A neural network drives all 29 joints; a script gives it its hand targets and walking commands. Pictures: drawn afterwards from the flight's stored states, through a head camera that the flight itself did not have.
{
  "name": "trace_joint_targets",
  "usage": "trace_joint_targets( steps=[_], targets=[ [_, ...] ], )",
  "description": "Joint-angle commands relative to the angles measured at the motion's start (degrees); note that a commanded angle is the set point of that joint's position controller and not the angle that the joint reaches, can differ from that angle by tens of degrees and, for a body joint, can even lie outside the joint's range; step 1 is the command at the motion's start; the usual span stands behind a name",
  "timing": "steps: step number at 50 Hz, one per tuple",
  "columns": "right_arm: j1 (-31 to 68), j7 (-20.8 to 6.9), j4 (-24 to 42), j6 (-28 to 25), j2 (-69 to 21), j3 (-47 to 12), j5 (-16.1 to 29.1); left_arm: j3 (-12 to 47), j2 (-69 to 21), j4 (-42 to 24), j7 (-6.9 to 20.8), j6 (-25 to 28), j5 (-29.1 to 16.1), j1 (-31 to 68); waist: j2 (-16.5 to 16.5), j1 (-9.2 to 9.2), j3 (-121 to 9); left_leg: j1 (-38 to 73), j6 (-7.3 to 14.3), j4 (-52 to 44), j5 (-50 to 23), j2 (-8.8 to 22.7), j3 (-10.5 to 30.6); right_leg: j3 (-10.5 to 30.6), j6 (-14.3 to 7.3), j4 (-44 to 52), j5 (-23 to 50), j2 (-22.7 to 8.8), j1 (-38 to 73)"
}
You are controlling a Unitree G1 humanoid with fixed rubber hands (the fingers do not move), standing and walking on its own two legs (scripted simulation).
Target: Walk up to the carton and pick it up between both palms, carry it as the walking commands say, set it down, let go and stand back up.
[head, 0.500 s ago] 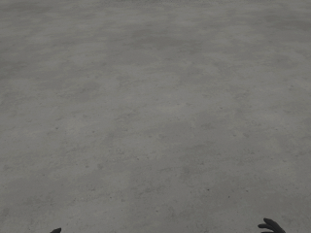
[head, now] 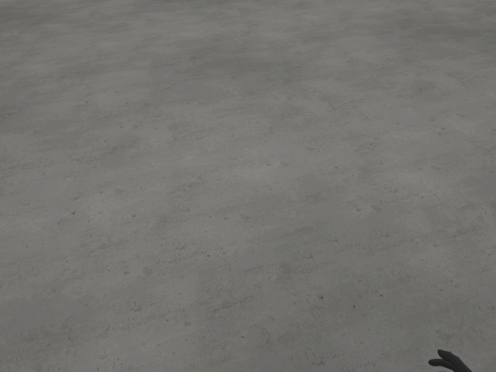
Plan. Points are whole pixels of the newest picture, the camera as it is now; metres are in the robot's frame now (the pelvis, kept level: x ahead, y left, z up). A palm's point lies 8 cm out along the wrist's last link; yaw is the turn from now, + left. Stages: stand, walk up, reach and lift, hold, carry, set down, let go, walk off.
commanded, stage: walk up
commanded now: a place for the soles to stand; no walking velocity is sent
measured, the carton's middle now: out of the picture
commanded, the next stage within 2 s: none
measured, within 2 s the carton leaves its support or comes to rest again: neither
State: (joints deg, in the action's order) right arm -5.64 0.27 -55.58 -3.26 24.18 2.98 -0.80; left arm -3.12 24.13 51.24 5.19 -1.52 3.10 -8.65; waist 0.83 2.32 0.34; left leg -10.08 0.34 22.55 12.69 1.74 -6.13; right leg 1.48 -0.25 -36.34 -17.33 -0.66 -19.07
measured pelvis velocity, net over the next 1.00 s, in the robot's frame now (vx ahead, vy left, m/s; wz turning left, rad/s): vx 0.24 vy -0.29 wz -0.85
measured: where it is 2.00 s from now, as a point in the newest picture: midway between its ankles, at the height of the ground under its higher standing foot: (448, 317)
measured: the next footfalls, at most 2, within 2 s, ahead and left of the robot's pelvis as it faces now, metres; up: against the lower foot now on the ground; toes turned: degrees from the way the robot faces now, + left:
right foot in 0.24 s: +0.12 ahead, -0.25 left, +0.00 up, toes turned -21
left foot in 0.56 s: +0.28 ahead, -0.09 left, +0.00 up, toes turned -24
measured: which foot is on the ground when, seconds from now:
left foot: down 0.00-0.24, up 0.26-0.54, down 0.56-1.00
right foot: up 0.00-0.22, down 0.24-0.54, up 0.56-0.94, down 0.96-1.00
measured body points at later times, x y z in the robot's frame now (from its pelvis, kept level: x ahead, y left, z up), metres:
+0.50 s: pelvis +0.10 -0.12 -0.01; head +0.11 -0.12 +0.44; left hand +0.35 +0.14 -0.09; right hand +0.06 -0.49 -0.09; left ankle +0.22 -0.05 -0.72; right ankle +0.08 -0.23 -0.74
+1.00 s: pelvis +0.24 -0.29 -0.02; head +0.28 -0.31 +0.43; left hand +0.65 -0.31 -0.07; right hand -0.06 -0.52 -0.08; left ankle +0.25 -0.08 -0.73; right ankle +0.22 -0.43 -0.74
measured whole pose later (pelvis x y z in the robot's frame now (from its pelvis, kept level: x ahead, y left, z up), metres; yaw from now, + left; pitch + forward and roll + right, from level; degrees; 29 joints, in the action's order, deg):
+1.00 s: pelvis +0.24 -0.29 -0.02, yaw -49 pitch +1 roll +0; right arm -24.2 -0.4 -48.8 -4.9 30.9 5.8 -1.2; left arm -5.1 28.1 41.3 8.4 0.1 0.6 5.5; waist 1.8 -6.4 4.3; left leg -2.2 -2.3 36.6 24.1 14.3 -19.6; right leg -4.9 -4.0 -31.4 -7.8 -1.0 -23.9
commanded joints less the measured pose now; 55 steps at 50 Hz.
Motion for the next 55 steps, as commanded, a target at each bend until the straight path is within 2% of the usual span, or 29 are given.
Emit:
trace_joint_targets(
  steps=[1, 3, 5, 10, 12, 13, 14, 15, 16, 17, 19, 23, 26, 27, 28, 29, 30, 31, 32, 34, 40, 46, 48, 49, 50, 51, 52, 53, 55],
  targets=[
    [-3.1, 1.5, 5.6, -2.1, 19.3, 5.6, -0.1, -4.1, 11.8, -11.7, 3.6, 0.0, 1.1, 7.8, -4.2, -4.37, -2.6, 11.0, 12.6, -14.0, 13.3, 29.1, 18.5, 5.5, 1.7, -16.6, -1.7, -10.1, -24.5],
    [-0.4, 1.0, 7.3, -2.8, 18.2, 5.7, -0.3, -4.8, 11.8, -11.0, 5.5, -0.3, 0.3, 4.0, -5.0, -1.92, -0.9, 5.0, 10.3, -14.0, 6.2, 24.2, 6.8, 3.5, 2.0, -13.8, 1.4, -11.0, -17.7],
    [-0.6, 0.3, 7.6, -2.7, 18.0, 6.3, -0.8, -4.9, 10.6, -11.8, 6.7, -0.4, -0.2, 5.5, -7.0, -2.49, -0.7, 1.9, 8.9, -12.6, 3.6, 19.2, -1.1, -1.4, 2.0, -9.9, 4.5, -10.0, -12.2],
    [-0.9, -0.8, 7.3, -1.5, 19.7, 7.1, -1.1, -5.2, 9.9, -12.5, 6.2, -0.2, -0.9, 4.8, -8.7, -1.25, -0.8, -2.2, 7.4, -4.9, 3.4, 16.4, -6.8, -10.5, 0.3, -1.4, 1.6, -5.3, -0.3],
    [-1.5, -0.9, 7.3, -0.9, 18.5, 6.4, -1.0, -6.5, 12.1, -10.8, 4.9, 0.3, -0.5, -1.4, -2.9, 2.62, -2.2, -6.6, 5.3, 10.3, 4.9, 12.8, -10.4, -10.9, -1.7, 4.2, -0.2, -1.7, 8.1],
    [-1.2, -1.0, 8.6, -0.6, 15.5, 5.0, -1.0, -8.2, 15.9, -9.0, 3.7, 0.7, -0.2, -10.3, 9.4, 7.58, -3.9, -15.3, 3.1, 30.4, 3.8, 7.9, -12.7, -2.5, -5.6, 11.1, -9.8, -2.8, 16.4],
    [1.1, -1.0, 12.2, -1.2, 11.1, 3.2, 0.0, -9.4, 24.2, -9.3, 2.9, 1.0, -0.8, -11.6, 25.9, 8.47, -2.3, -37.9, 0.3, 42.5, 25.0, -2.4, -7.8, 30.1, -13.8, 26.0, -23.0, -15.5, 22.4],
    [0.4, -0.7, 12.3, -1.6, 13.7, 3.0, 0.8, -9.4, 23.0, -10.2, 2.6, 0.8, -1.7, -8.7, 13.8, 5.06, -2.0, -37.1, 0.6, 42.6, 20.9, 3.6, 2.8, 31.6, -15.8, 26.8, -27.1, -17.7, 19.0],
    [-1.3, -0.9, 11.3, -2.3, 15.9, 3.8, 0.9, -8.6, 21.1, -10.9, 2.5, 0.7, -1.7, -5.3, 9.4, 3.09, -0.5, -33.6, 0.6, 39.4, 15.8, 4.4, 3.7, 28.7, -15.2, 26.6, -26.8, -16.7, 15.1],
    [-4.6, -1.1, 9.6, -2.8, 17.3, 4.4, 0.7, -8.1, 19.2, -11.9, 2.5, 0.8, -1.6, -1.1, 7.8, 0.78, -0.1, -27.7, -0.3, 34.4, 12.2, 5.5, 3.3, 22.6, -13.1, 25.4, -22.2, -14.1, 11.1],
    [-9.2, -1.2, 8.1, -2.8, 16.9, 4.8, 0.3, -7.4, 17.3, -13.7, 2.7, 1.1, -0.7, 3.1, 10.9, -0.84, -1.1, -17.6, -1.4, 26.4, 11.7, 3.2, 1.0, 15.8, -11.6, 24.2, -15.5, -9.0, 4.2],
    [-9.0, -1.4, 10.5, -2.4, 15.3, 6.0, 0.1, -6.2, 16.1, -15.1, 3.3, 0.6, -0.4, 4.1, 11.9, -0.79, -1.7, -9.3, -0.6, 17.8, 7.9, -0.1, 0.4, 18.7, -12.6, 23.0, -16.3, -8.3, -2.4],
    [-17.1, -0.5, 9.2, -3.6, 14.7, 6.2, -0.3, -6.1, 14.6, -17.0, 3.6, 0.3, -0.8, 9.5, 8.3, -7.16, -1.4, 9.8, 0.5, 11.3, -0.1, -0.9, 0.8, 17.7, -10.1, 15.3, -19.6, -6.0, -18.7],
    [-22.1, 0.1, 8.9, -4.1, 16.9, 7.2, -0.9, -5.0, 11.2, -17.6, 3.4, 0.4, -1.0, 9.5, 1.9, -10.22, -2.0, 19.7, 1.5, 5.7, 5.2, 1.2, 4.2, 13.8, -7.1, 5.7, -18.8, -2.6, -27.3],
    [-28.3, 1.2, 9.0, -4.8, 22.6, 8.7, -2.5, -3.7, 5.6, -18.8, 3.0, 1.0, -1.2, 8.8, -16.0, -12.86, -2.7, 22.3, 3.8, -8.4, 28.2, 16.6, 28.0, 8.6, -4.2, -17.7, -13.5, 6.3, -34.3],
    [-18.3, 2.0, 12.4, -5.2, 24.8, 8.1, -1.2, -4.1, 7.4, -18.6, 2.3, 0.9, -1.3, 6.1, -10.0, -7.05, 2.6, 10.6, 5.5, -18.6, 38.5, 30.9, 44.8, 11.7, -1.4, -29.6, -5.8, 3.5, -37.3],
    [-10.4, 1.7, 13.5, -5.5, 24.5, 7.3, 0.1, -5.3, 12.7, -15.9, 2.6, 0.7, -0.8, 2.0, -3.1, -2.16, 2.8, 2.4, 6.6, -19.7, 40.5, 31.4, 42.3, 12.8, 0.0, -31.5, 0.3, -0.7, -31.1],
    [-6.6, 1.0, 13.2, -6.0, 21.7, 6.3, -0.1, -6.3, 15.2, -12.8, 3.3, 0.5, -0.9, 0.6, -1.0, 0.16, 3.0, -1.1, 6.3, -16.9, 33.6, 26.0, 30.2, 10.3, 1.2, -30.0, 3.1, -4.1, -25.4],
    [-6.0, 0.8, 13.0, -6.2, 19.4, 5.5, -0.5, -6.6, 14.9, -11.5, 4.0, 0.4, -1.3, 0.1, -3.7, 0.48, 3.2, -3.0, 5.4, -16.2, 27.9, 21.2, 19.7, 7.8, 1.9, -26.9, 3.9, -5.4, -21.6],
    [-8.9, 0.7, 11.9, -6.0, 18.2, 5.4, -1.2, -6.0, 13.6, -10.6, 5.2, 0.7, -1.9, 2.4, -9.8, -2.47, 4.3, -3.7, 4.4, -15.8, 18.3, 16.6, 7.8, 2.9, 2.4, -21.0, 6.6, -6.1, -17.7],
    [-16.6, -0.3, 9.8, -5.0, 19.8, 6.2, -0.7, -3.5, 9.3, -12.4, 5.6, 1.4, -2.6, 14.6, -7.7, -7.09, 2.7, 9.6, 6.0, -11.9, -9.0, 16.2, -4.3, -3.5, 0.3, -5.5, 11.2, -4.8, -17.7],
    [-17.0, -0.5, 9.9, -2.8, 21.3, 6.5, -0.6, -2.8, 9.5, -13.3, 4.5, 1.4, -2.6, 19.0, -9.1, -6.85, 2.6, 14.6, 7.4, -6.7, -16.5, 18.7, -7.5, -7.8, -3.5, 6.0, 5.6, -1.5, -9.5],
    [-15.2, -0.4, 10.5, -2.4, 21.0, 6.1, -0.3, -4.2, 12.1, -11.1, 3.2, 1.7, -2.6, 10.9, -7.0, -1.44, -2.1, 8.6, 6.7, 7.7, -28.2, 17.6, -11.4, -9.6, -5.3, 9.3, 5.0, 2.3, 6.3],
    [-14.6, -0.3, 11.2, -2.2, 18.9, 5.3, -0.6, -5.9, 15.3, -8.2, 2.1, 1.9, -2.4, -0.3, -1.6, 4.03, -8.3, -1.9, 5.1, 24.9, -25.7, 14.2, -12.8, -7.8, -7.3, 9.4, 0.8, 3.5, 23.4],
    [-14.0, -0.4, 14.2, -2.6, 14.1, 4.0, 0.7, -8.4, 22.0, -7.9, 0.9, 2.0, -2.6, -7.7, 12.9, 8.28, -13.5, -26.2, 2.0, 44.0, -5.5, 7.7, -11.3, 15.5, -12.9, 9.8, -11.0, -9.8, 39.4],
    [-14.1, -0.7, 15.8, -3.5, 13.7, 3.0, 1.4, -9.2, 24.7, -8.9, -0.2, 1.5, -3.7, -8.0, 14.8, 6.11, -13.4, -37.8, 1.9, 52.7, 17.7, 3.4, -1.4, 31.8, -16.7, 16.6, -6.0, -18.2, 39.2],
    [-12.2, -0.8, 15.7, -3.9, 15.8, 3.2, 1.6, -8.1, 21.3, -10.0, -0.9, 1.6, -4.0, -5.1, 3.9, 4.08, -10.4, -36.9, 2.5, 49.8, 12.3, 7.6, 4.5, 26.4, -17.0, 17.0, -0.6, -18.5, 33.9],
    [-11.8, -1.1, 14.7, -4.2, 16.5, 3.5, 1.6, -7.0, 17.9, -10.1, -1.2, 1.9, -4.1, -3.0, 0.1, 2.35, -6.2, -34.5, 2.1, 44.6, 8.4, 8.8, 4.3, 19.2, -15.9, 16.0, 7.2, -15.5, 29.0],
    [-17.0, -1.2, 11.5, -3.8, 15.9, 3.6, 0.6, -6.1, 15.7, -10.8, -1.2, 3.6, -3.6, -0.5, 3.3, -1.19, -4.5, -26.0, 0.4, 35.8, 7.2, 10.0, 3.9, 11.5, -13.7, 15.7, 19.8, -11.5, 18.4]
  ],
)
